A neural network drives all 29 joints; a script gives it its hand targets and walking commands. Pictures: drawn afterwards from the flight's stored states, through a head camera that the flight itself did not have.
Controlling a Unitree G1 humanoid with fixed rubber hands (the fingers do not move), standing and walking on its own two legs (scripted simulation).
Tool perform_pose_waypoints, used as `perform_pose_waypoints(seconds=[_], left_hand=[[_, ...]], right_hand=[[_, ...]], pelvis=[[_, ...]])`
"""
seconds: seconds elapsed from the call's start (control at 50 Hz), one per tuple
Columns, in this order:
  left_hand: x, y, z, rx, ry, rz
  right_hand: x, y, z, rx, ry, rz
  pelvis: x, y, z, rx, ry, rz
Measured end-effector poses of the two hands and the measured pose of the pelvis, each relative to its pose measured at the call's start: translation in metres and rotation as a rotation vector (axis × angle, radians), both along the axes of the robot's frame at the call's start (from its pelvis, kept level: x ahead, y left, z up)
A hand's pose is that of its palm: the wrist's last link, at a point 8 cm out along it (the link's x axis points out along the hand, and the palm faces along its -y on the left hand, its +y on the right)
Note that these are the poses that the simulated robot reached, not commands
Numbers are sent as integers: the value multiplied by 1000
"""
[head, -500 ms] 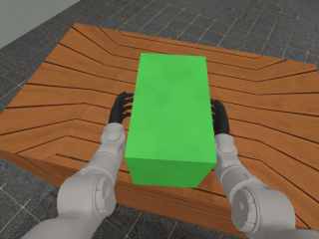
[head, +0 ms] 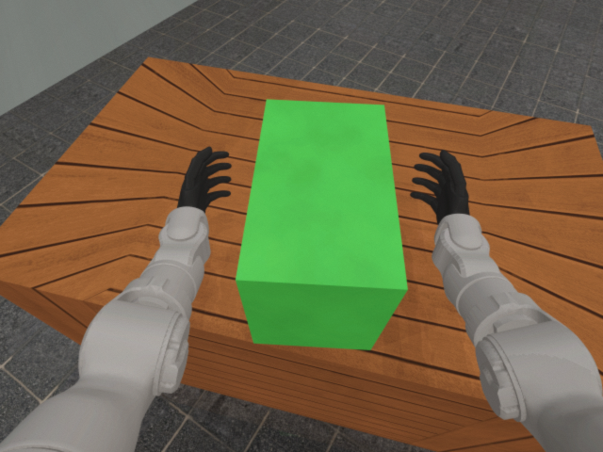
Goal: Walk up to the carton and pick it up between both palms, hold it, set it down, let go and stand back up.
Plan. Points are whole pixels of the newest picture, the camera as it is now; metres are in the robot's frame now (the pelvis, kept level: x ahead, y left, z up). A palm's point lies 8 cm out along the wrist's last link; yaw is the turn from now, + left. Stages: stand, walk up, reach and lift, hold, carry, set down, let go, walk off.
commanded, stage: set down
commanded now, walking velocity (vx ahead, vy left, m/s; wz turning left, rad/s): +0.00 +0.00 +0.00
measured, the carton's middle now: (318, 224) +0.44 -0.01 +0.00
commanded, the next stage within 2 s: none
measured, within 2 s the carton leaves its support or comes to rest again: neither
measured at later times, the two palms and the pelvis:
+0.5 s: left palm (182, 138) +0.45 +0.16 +0.17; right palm (476, 152) +0.42 -0.19 +0.17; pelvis -0.02 -0.01 +0.02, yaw +0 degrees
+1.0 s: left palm (163, 205) +0.39 +0.18 +0.12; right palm (465, 213) +0.37 -0.18 +0.12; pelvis -0.01 -0.02 +0.03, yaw +0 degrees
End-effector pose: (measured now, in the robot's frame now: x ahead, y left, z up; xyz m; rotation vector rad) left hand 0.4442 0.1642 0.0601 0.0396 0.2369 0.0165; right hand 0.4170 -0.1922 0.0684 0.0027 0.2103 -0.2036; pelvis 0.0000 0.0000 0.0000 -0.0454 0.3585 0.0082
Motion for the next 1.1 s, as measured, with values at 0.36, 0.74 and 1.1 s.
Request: perform_pose_waypoints(seconds=[0.36, 0.74, 1.1], left_hand=[[6, -13, 86, 4, 11, 0], [-1, -3, 127, -7, 37, 6], [-61, 16, 61, -13, 48, 8]], right_hand=[[2, 6, 77, 32, 13, 2], [-4, 7, 121, 29, 35, -7], [-56, 14, 57, 65, -1, 6]], pelvis=[[-14, -5, 16, 15, -120, -12], [-11, -16, 29, 26, -271, -1], [-4, -13, 30, 28, -366, 2]])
